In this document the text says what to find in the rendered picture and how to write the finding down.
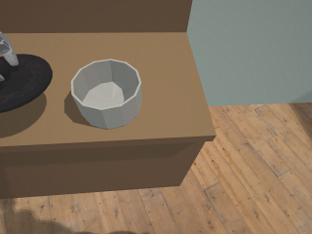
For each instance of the table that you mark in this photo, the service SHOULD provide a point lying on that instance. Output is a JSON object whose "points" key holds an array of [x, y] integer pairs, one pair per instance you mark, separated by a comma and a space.
{"points": [[48, 148]]}

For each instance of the lid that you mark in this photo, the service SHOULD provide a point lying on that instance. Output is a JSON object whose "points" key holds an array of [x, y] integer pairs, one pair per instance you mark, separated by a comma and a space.
{"points": [[26, 82]]}

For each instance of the pot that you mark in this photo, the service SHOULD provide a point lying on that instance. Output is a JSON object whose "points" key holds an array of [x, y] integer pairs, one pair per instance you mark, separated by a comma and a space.
{"points": [[108, 93]]}

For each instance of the robot left hand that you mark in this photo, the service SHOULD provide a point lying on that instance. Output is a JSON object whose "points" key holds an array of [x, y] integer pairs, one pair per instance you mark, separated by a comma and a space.
{"points": [[8, 52]]}

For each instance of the knob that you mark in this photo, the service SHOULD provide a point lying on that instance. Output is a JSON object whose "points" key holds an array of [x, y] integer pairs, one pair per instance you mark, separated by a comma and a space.
{"points": [[5, 68]]}

